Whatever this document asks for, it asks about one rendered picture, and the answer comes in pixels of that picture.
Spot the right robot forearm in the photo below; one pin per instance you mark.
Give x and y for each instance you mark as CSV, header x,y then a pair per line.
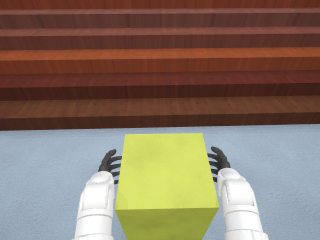
x,y
239,207

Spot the left robot forearm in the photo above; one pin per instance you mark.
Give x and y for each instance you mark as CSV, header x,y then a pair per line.
x,y
95,210

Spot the left robot hand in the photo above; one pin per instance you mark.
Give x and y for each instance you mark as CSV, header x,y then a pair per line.
x,y
106,164

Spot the right robot hand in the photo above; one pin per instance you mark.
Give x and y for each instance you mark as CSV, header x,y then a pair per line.
x,y
221,163

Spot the carton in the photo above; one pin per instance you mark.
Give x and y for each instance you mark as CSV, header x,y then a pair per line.
x,y
165,188

